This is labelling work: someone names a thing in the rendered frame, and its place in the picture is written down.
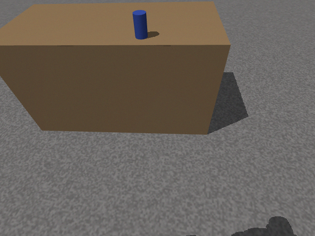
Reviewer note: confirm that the can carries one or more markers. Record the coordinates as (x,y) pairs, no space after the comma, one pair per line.
(140,24)

